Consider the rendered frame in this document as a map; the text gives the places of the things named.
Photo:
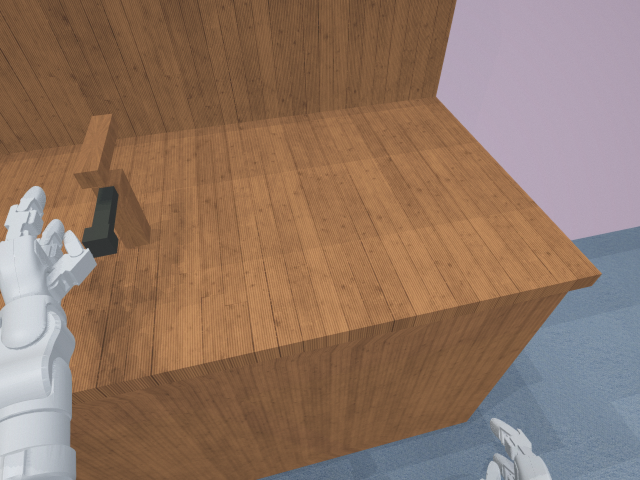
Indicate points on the counter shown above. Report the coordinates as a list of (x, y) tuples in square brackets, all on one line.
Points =
[(315, 256)]

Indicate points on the robot left hand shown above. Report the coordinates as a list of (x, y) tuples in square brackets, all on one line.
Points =
[(30, 266)]

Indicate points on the tap lever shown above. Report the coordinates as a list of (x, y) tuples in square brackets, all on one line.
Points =
[(101, 238)]

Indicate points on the left robot forearm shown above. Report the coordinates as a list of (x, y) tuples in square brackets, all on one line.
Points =
[(35, 391)]

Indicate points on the robot right hand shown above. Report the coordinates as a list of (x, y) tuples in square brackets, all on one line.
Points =
[(526, 466)]

